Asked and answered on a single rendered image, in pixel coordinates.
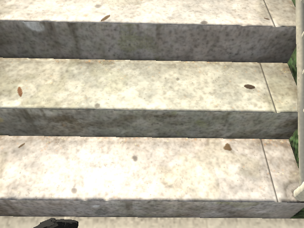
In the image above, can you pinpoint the left robot hand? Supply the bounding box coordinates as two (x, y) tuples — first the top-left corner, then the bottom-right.
(33, 218), (79, 228)

